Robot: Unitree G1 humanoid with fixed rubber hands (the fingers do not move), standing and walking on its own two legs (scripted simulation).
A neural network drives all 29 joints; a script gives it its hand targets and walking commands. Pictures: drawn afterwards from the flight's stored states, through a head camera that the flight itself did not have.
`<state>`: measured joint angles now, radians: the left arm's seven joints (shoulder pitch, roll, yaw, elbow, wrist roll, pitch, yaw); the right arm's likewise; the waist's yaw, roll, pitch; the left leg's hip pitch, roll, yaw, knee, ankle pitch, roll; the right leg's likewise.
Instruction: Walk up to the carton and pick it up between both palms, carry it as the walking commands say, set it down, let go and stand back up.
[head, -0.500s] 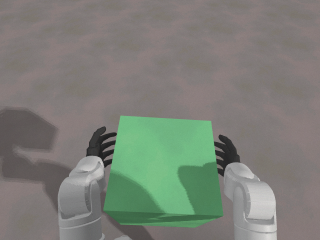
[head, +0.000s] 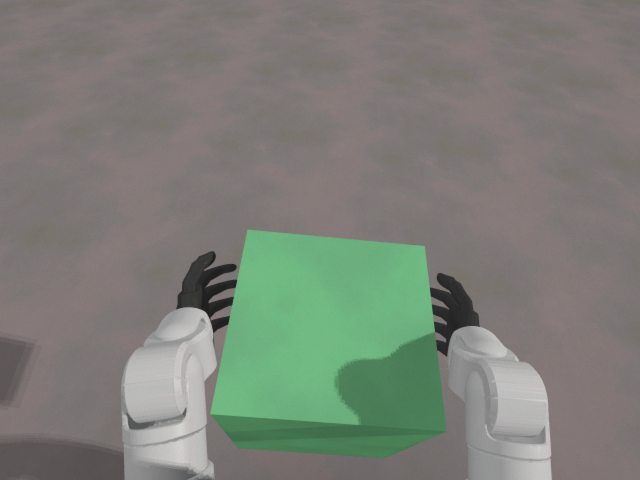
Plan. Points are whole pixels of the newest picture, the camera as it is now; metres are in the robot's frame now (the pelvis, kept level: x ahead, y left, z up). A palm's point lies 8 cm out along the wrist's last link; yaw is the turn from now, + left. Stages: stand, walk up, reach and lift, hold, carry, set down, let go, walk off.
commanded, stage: carry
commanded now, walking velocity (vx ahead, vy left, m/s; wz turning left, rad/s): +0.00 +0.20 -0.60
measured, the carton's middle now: (323, 355) +0.28 +0.00 +0.00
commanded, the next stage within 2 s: none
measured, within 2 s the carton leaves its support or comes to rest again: neither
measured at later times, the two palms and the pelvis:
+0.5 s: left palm (135, 318) +0.29 +0.22 +0.09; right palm (396, 386) +0.21 -0.07 +0.09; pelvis -0.01 +0.13 +0.02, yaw -15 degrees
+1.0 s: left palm (151, 293) +0.31 +0.20 +0.11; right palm (384, 457) +0.14 -0.05 +0.09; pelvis -0.01 +0.22 +0.02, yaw -31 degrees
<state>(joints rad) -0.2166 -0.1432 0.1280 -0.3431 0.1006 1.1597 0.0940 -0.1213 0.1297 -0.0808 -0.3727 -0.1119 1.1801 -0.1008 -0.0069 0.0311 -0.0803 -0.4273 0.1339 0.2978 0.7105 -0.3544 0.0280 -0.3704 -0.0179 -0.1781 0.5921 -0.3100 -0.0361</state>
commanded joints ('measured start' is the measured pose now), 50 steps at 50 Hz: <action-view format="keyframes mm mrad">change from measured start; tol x32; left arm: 1 -196 -890 -692 85 -393 33 -282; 50 -246 -868 -708 -1 -377 37 -281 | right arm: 1 -505 879 724 -116 412 -7 246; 50 -496 894 694 -82 426 -5 223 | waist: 1 20 -395 -215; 16 10 -268 -203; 19 -5 349 -217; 34 -2 116 -258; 37 19 -353 -177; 50 22 -297 -193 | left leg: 1 -320 -44 -191 331 -264 -118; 18 332 56 -312 -434 91 -53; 33 324 188 -180 -178 592 110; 37 -279 -55 -141 214 -192 -126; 50 -27 -120 -209 -15 -7 -129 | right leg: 1 422 -467 644 -204 807 -179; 15 89 -213 331 -181 269 -47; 20 -366 -46 148 572 -345 39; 33 -82 -1 2 110 -116 24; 38 383 -453 606 -204 741 -194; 50 128 -220 325 -182 339 -58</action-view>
